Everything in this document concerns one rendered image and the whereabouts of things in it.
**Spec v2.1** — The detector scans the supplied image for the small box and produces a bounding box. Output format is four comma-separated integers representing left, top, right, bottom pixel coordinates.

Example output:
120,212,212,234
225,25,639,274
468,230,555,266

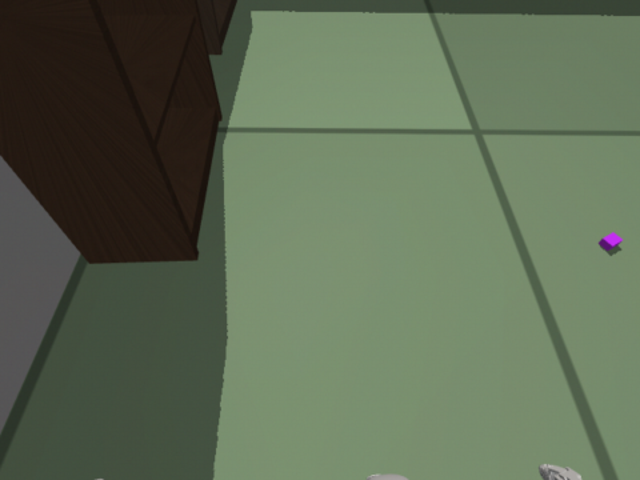
598,232,623,251

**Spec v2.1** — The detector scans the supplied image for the bookshelf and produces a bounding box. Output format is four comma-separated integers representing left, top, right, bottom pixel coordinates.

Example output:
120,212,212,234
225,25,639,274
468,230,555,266
0,0,222,264
197,0,237,55

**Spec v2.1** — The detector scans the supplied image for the right robot hand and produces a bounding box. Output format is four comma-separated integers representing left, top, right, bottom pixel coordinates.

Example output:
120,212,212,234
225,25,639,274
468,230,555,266
539,464,582,480

